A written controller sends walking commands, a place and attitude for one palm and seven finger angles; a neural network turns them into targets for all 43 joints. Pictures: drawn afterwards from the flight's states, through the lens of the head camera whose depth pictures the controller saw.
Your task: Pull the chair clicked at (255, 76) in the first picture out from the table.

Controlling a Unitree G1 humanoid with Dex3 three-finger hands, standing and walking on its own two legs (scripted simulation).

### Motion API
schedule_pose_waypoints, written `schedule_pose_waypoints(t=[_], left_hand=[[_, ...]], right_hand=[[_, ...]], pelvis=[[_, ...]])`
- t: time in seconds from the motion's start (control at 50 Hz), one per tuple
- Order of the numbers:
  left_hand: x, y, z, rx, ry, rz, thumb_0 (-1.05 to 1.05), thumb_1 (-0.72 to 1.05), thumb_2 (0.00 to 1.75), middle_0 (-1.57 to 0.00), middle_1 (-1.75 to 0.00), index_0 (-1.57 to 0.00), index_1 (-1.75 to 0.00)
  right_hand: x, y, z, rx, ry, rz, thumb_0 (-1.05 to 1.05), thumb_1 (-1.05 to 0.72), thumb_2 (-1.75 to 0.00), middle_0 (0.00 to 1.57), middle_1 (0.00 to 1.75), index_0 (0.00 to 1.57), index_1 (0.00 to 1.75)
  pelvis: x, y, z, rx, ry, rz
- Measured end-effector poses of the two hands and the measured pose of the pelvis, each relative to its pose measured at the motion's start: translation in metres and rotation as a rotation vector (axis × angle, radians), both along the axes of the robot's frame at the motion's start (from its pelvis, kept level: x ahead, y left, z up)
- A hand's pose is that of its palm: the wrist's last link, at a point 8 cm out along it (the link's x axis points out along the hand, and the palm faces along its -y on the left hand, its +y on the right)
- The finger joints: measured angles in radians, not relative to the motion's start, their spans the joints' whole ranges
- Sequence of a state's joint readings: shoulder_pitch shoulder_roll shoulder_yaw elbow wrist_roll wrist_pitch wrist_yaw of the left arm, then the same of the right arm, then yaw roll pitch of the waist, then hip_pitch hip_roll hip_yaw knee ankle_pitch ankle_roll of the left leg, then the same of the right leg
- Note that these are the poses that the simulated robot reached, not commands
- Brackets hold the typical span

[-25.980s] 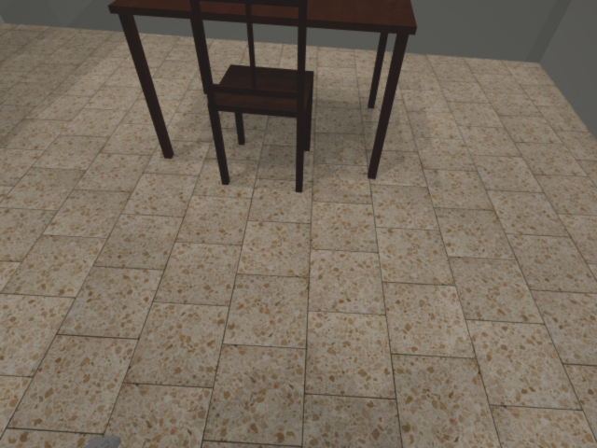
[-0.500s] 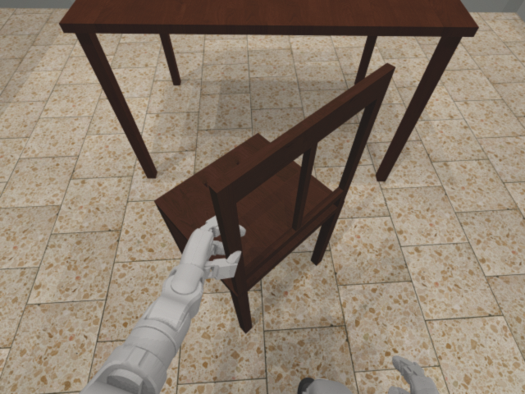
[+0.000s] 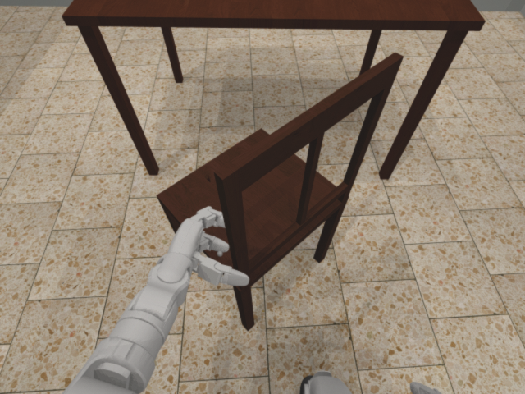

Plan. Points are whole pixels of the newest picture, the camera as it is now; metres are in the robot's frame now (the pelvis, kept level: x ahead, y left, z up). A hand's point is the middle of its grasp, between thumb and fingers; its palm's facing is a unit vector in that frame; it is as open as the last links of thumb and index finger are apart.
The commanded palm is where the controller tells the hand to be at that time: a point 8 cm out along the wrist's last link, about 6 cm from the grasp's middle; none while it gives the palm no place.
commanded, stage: open the thumb and straighten the fingers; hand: left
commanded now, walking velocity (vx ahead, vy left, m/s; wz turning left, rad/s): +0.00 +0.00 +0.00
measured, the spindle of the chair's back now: (307, 185) +0.50 -0.11 -0.06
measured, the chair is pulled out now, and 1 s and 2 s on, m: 0.45 0.45 0.45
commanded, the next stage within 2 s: draw the fingers out of the gap in 0.36 s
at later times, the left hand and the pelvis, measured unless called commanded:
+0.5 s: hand (220, 255) +0.34 +0.06 -0.04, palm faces -0.22 -0.96 -0.18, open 17.4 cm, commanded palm +0.33 +0.12 -0.02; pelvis +0.00 -0.02 -0.01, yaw +0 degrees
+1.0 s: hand (213, 307) +0.26 +0.07 -0.05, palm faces -0.24 -0.96 -0.16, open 17.5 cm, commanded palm +0.25 +0.12 -0.02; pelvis +0.00 -0.02 -0.01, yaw +2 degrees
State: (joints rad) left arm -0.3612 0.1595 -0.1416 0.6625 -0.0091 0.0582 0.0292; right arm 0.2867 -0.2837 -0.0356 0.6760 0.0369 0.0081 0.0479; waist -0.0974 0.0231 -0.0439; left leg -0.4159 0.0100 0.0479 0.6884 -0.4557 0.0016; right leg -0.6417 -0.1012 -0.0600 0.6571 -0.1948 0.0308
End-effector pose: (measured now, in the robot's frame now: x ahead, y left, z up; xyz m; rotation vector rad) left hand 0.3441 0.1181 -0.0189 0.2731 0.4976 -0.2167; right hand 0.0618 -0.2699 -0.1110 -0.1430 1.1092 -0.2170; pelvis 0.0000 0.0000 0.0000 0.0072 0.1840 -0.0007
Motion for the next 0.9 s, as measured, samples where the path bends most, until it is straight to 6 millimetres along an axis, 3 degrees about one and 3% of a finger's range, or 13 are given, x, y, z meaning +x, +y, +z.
schedule_pose_waypoints(t=[0.18, 0.3, 0.4, 0.64, 0.9], left_hand=[[0.007, -0.015, 0.002, -0.021, -0.006, 0.012, 0.0, -0.49, 0.22, -0.25, -0.74, -0.25, -0.74], [0.007, -0.01, -0.001, -0.011, 0.003, 0.034, -0.01, -0.52, 0.2, -0.12, -0.35, -0.12, -0.35], [0.001, -0.003, -0.001, -0.016, 0.004, 0.048, -0.01, -0.53, 0.2, -0.05, -0.14, -0.05, -0.14], [-0.025, 0.004, -0.008, -0.036, 0.021, 0.046, -0.01, -0.53, 0.2, -0.01, -0.01, -0.01, -0.01], [-0.072, 0.01, -0.007, -0.036, 0.022, 0.036, -0.01, -0.54, 0.2, -0.01, 0.0, 0.0, 0.0]], right_hand=[[-0.004, 0.008, -0.013, 0.044, -0.01, 0.006, 0.01, -0.9, -0.9, 0.2, 0.3, 0.2, 0.3], [0.0, 0.002, -0.014, 0.048, -0.031, 0.006, 0.01, -0.9, -0.9, 0.2, 0.3, 0.2, 0.3], [0.008, -0.01, -0.012, 0.026, -0.049, 0.017, 0.01, -0.9, -0.9, 0.2, 0.3, 0.2, 0.3], [0.035, -0.028, -0.001, -0.023, -0.13, 0.052, 0.01, -0.91, -0.9, 0.2, 0.3, 0.2, 0.3], [0.067, -0.003, 0.004, 0.011, -0.245, 0.115, 0.01, -0.9, -0.9, 0.2, 0.3, 0.2, 0.3]], pelvis=[[-0.005, -0.007, -0.005, 0.012, 0.012, -0.008], [-0.005, -0.015, -0.006, 0.015, 0.024, -0.013], [-0.003, -0.02, -0.006, 0.013, 0.028, -0.006], [-0.003, -0.026, -0.008, 0.011, 0.024, 0.009], [-0.002, -0.021, -0.01, 0.006, -0.003, 0.025]])
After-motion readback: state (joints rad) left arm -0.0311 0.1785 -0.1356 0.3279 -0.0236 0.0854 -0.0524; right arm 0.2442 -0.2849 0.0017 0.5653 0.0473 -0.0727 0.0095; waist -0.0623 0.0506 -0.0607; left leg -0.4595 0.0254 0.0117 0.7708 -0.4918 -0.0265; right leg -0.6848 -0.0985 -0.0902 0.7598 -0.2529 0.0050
